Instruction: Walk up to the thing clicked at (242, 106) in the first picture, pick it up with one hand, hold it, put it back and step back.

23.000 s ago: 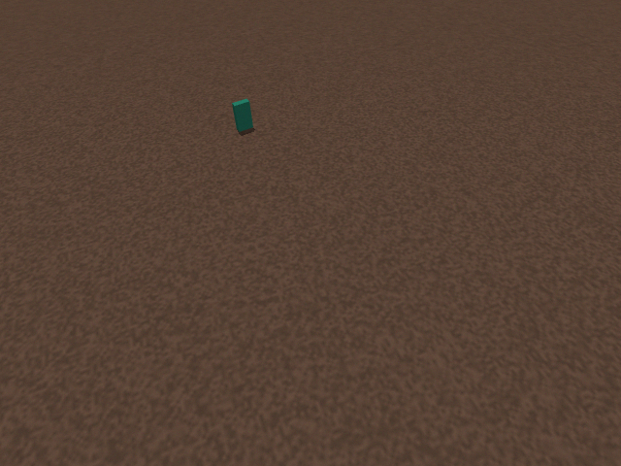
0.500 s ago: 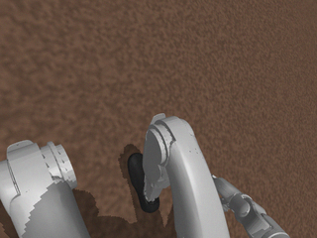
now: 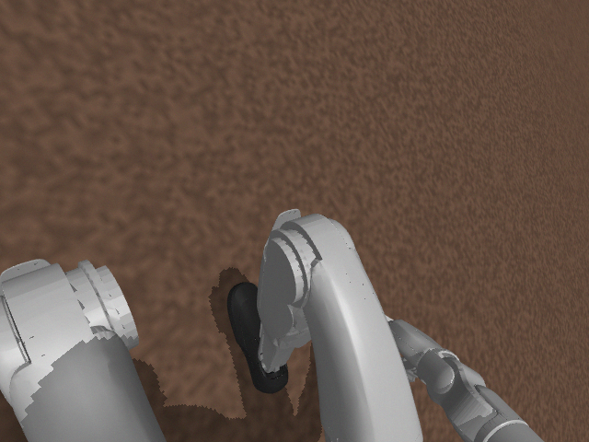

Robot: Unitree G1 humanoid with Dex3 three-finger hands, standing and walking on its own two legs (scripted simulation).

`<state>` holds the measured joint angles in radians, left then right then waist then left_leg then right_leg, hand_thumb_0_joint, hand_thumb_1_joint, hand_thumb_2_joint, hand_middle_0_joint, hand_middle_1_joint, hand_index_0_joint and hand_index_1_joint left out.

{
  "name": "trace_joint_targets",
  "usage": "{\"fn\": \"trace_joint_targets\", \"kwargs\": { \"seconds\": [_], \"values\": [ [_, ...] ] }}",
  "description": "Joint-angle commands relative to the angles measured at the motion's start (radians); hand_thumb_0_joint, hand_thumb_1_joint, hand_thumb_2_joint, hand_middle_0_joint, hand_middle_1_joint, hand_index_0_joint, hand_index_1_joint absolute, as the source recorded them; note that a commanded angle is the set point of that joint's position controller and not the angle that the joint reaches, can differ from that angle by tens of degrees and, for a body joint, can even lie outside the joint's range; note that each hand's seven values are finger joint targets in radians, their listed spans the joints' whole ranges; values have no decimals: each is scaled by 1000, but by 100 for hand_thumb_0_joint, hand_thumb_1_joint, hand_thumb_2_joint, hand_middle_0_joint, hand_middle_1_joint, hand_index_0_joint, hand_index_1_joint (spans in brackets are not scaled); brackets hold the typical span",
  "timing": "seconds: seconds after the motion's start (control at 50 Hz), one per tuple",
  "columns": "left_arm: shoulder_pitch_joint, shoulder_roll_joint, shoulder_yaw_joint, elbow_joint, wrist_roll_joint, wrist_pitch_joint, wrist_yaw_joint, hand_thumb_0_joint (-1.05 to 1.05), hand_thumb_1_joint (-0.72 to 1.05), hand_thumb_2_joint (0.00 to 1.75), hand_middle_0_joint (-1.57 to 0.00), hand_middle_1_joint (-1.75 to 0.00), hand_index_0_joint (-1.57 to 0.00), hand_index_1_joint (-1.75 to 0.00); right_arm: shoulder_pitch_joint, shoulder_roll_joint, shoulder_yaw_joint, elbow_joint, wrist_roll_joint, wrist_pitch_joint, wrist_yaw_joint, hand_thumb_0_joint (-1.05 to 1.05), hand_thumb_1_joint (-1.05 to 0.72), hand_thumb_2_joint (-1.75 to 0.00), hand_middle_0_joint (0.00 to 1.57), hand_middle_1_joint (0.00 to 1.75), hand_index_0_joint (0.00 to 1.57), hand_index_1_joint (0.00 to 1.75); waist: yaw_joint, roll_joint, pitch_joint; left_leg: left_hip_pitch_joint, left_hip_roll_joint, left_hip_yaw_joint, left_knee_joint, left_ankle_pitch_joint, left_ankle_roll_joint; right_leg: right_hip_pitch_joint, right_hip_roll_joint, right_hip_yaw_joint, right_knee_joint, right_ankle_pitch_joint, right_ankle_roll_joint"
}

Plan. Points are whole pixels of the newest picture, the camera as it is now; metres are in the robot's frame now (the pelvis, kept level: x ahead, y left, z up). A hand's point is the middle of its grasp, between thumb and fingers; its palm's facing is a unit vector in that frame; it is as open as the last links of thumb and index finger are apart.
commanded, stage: loosen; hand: left
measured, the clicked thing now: out of the picture +0.45 +0.38 -0.20
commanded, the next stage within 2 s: open in 0.08 s
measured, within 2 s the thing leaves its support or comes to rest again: rests again in 0.08 s
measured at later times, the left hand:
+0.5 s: hand out of the picture +0.44 +0.40 -0.16, palm faces +0.65 -0.76 +0.00, open 11.0 cm
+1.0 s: hand out of the picture +0.44 +0.41 -0.15, palm faces +0.66 -0.75 +0.00, open 15.5 cm
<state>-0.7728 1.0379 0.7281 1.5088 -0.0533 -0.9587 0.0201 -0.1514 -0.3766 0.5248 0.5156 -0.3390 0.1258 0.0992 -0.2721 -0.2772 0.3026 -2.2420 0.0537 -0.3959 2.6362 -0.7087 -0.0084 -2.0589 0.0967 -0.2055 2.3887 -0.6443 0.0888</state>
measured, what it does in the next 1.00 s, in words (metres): stands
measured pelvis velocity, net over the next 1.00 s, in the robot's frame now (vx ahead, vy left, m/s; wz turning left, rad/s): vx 0.00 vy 0.00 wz -0.01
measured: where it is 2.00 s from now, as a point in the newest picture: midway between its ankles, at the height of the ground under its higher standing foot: (192, 394)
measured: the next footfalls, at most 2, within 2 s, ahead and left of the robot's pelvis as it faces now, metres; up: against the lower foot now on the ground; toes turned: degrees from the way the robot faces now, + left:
none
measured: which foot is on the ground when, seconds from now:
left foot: down 0.00-1.00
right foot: down 0.00-1.00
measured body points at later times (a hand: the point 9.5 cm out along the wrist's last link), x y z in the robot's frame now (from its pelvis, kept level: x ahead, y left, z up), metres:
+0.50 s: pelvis +0.00 +0.00 +0.00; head +0.23 +0.20 +0.33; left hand +0.40 +0.44 -0.15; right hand +0.17 -0.24 -0.03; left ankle +0.08 +0.13 -0.26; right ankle +0.14 -0.13 -0.26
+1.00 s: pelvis +0.00 +0.00 +0.00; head +0.24 +0.20 +0.32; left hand +0.40 +0.44 -0.15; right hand +0.17 -0.25 -0.03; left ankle +0.08 +0.13 -0.26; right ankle +0.14 -0.13 -0.26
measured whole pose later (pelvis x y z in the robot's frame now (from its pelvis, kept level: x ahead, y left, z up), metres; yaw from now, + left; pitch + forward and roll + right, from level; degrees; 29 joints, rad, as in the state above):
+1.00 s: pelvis +0.00 +0.00 +0.00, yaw +0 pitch +14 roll -18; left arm -0.77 1.06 0.76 1.47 -0.05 -0.96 0.01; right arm -0.15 -0.37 0.53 0.50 -0.33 0.14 0.09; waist -0.27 -0.28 0.30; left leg -2.24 0.06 -0.40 2.63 -0.71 -0.01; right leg -2.05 0.10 -0.21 2.38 -0.64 0.08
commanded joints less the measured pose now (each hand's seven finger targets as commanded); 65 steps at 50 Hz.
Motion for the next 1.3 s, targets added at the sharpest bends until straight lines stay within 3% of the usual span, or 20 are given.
{"fn": "trace_joint_targets", "kwargs": {
  "seconds": [0.0, 0.04, 0.1, 0.16, 0.26, 0.42, 0.54, 0.78, 0.86, 0.92, 0.98, 1.02, 1.06, 1.14, 1.16, 1.18, 1.22, 1.24, 1.26, 1.28],
  "values": [
    [-212, 262, -2, -164, -11, -90, -1, 0, 32, 112, -129, -129, -133, -126, 52, -360, -116, 3, -12, 9, -26, 0, -89, -89, 20, 30, 20, 30, -99, 637, -586, 463, 81, 93, -327, 192, -23, 253, 26, -140, -138, 212, -82],
    [-213, 282, 4, -179, -13, -93, 0, 0, 29, 103, -129, -126, -135, -121, 55, -362, -115, 2, -12, 10, -29, 0, -89, -89, 20, 30, 20, 30, -95, 630, -607, 463, 80, 98, -322, 197, -22, 269, 28, -139, -142, 216, -83],
    [-212, 304, 15, -177, -13, -97, 9, 0, 12, 79, -115, -107, -121, -101, 44, -363, -110, -3, -12, 11, -28, 0, -89, -89, 20, 30, 20, 30, -79, 658, -601, 472, 82, 90, -335, 201, -27, 256, 27, -142, -131, 213, -87],
    [-216, 288, 5, -172, -13, -98, 9, 0, 0, 63, -107, -94, -113, -88, 42, -360, -109, -2, -15, 12, -29, 0, -89, -88, 20, 30, 20, 30, -92, 645, -589, 456, 81, 95, -326, 188, -24, 260, 30, -143, -140, 210, -85],
    [-207, 263, -14, -161, -8, -86, 4, 0, -23, 42, -76, -64, -80, -60, 47, -359, -112, 3, -16, 16, -31, 0, -90, -89, 20, 30, 20, 30, -99, 649, -583, 475, 85, 92, -328, 207, -26, 251, 29, -141, -140, 222, -84],
    [-209, 241, -29, -124, -11, -74, 6, 0, -27, 33, -61, -49, -65, -46, 36, -361, -114, -15, -7, 17, -26, 0, -89, -89, 20, 30, 20, 30, -97, 609, -541, 433, 82, 77, -349, 129, -22, 214, 27, -152, -141, 162, -86],
    [-209, 243, -30, -121, -10, -84, 9, 0, -24, 27, -51, -39, -54, -36, 42, -362, -109, -14, -9, 21, -24, 0, -88, -89, 20, 30, 20, 30, -100, 628, -560, 465, 84, 70, -347, 178, -27, 225, 27, -153, -131, 197, -84],
    [-211, 253, -24, -124, -12, -85, 10, 0, -33, 13, -31, -18, -33, -16, 40, -357, -108, -14, -10, 26, -25, 0, -89, -89, 20, 30, 20, 30, -97, 615, -564, 436, 79, 91, -337, 151, -19, 245, 29, -147, -150, 179, -85],
    [-198, 290, -2, -152, -14, -88, 4, 0, -41, 17, -21, -19, -24, -16, 46, -357, -106, -13, -10, 25, -27, 0, -88, -89, 20, 30, 20, 30, -80, 608, -599, 440, 78, 100, -325, 176, -16, 274, 32, -142, -154, 199, -84],
    [-182, 368, 51, -217, -9, -81, -8, 0, -40, 15, -16, -16, -20, -13, 55, -361, -116, -3, -6, 27, -30, 0, -88, -89, 20, 30, 20, 30, -43, 678, -632, 487, 81, 103, -340, 217, -25, 274, 29, -135, -135, 217, -90],
    [-169, 402, 100, -290, -13, -52, -20, 0, -40, 12, -14, -13, -17, -10, 59, -362, -134, -7, 3, 29, -32, 0, -89, -89, 20, 30, 20, 30, -17, 716, -644, 492, 77, 112, -355, 220, -29, 256, 23, -129, -129, 210, -92],
    [-152, 430, 138, -368, -10, -23, -34, 0, -42, 9, -14, -11, -17, -8, 86, -357, -157, 0, 11, 34, -32, 0, -89, -89, 20, 30, 20, 30, 11, 769, -702, 542, 76, 121, -371, 259, -36, 260, 19, -118, -128, 226, -96],
    [-90, 391, 150, -385, -19, 21, -68, 0, -47, 5, -14, -10, -18, -6, 101, -355, -186, -3, 24, 33, -31, 0, -90, -89, 20, 30, 20, 30, 30, 778, -717, 555, 73, 128, -383, 279, -39, 242, 14, -114, -124, 233, -99],
    [-38, 253, 94, -468, -60, 114, -146, 0, -51, 3, -18, -12, -22, -8, 144, -336, -246, 5, 67, 22, -36, 0, -90, -89, 20, 30, 20, 30, 40, 743, -732, 511, 63, 151, -397, 261, -29, 203, 7, -99, -141, 229, -104],
    [-38, 200, 61, -473, -76, 137, -169, 0, -53, 4, -19, -14, -24, -10, 159, -331, -258, 6, 82, 15, -34, 0, -90, -89, 20, 30, 20, 30, 27, 702, -721, 469, 58, 154, -395, 232, -21, 198, 5, -97, -149, 218, -103],
    [-13, 176, 61, -484, -94, 160, -186, 0, -56, 4, -19, -14, -24, -10, 161, -321, -274, 8, 99, 7, -35, 0, -90, -89, 20, 30, 20, 30, 46, 651, -714, 422, 53, 165, -391, 187, -10, 190, 4, -89, -165, 189, -102],
    [10, 108, 32, -490, -120, 194, -219, 0, -55, 5, -19, -17, -26, -11, 169, -310, -296, 10, 123, -6, -36, 0, -89, -88, 20, 30, 20, 30, 52, 597, -675, 373, 46, 168, -404, 105, -1, 141, 0, -89, -174, 123, -104],
    [28, 33, -9, -468, -135, 210, -240, 0, -54, 6, -20, -18, -27, -12, 181, -299, -304, 30, 133, -10, -35, 0, -88, -88, 20, 30, 20, 30, 44, 568, -654, 363, 44, 163, -410, 69, 1, 119, -1, -92, -180, 101, -102],
    [8, 43, -4, -507, -141, 221, -246, 0, -46, 1, -12, -10, -19, -4, 194, -295, -316, 32, 143, -18, -34, 0, -82, -88, 20, 30, 20, 30, 54, 556, -662, 350, 40, 167, -412, 41, 5, 111, -1, -88, -187, 75, -104],
    [96, 206, 17, -437, 26, 290, -187, 0, -42, 0, -6, -11, -11, -6, 175, -271, -367, 45, 182, -15, -33, 0, -88, -90, 20, 30, 20, 30, 147, 611, -741, 441, 34, 201, -477, 44, 4, 92, -15, -57, -213, 53, -115]
  ]
}}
